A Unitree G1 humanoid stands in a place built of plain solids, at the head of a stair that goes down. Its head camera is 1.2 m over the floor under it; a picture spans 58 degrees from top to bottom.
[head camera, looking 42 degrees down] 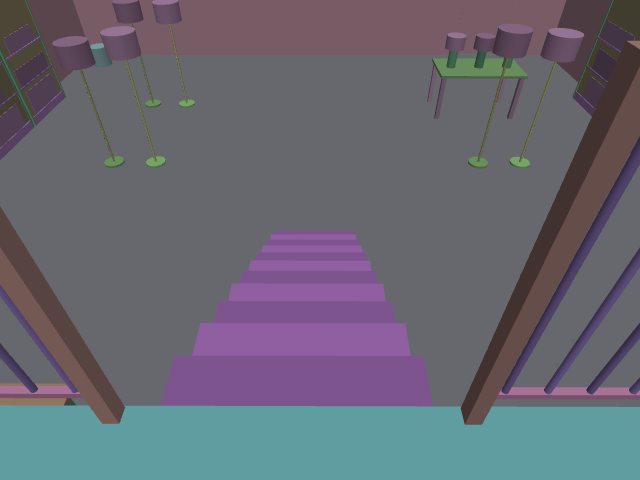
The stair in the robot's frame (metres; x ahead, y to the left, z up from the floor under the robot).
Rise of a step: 0.19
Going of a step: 0.29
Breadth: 0.92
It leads straight ahead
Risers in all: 12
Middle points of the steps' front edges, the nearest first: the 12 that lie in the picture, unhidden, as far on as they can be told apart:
0.61 0.08 0.00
0.90 0.08 -0.19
1.19 0.08 -0.38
1.49 0.08 -0.57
1.78 0.08 -0.76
2.07 0.08 -0.94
2.36 0.07 -1.13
2.65 0.07 -1.32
2.94 0.07 -1.51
3.23 0.07 -1.70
3.52 0.07 -1.89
3.81 0.07 -2.08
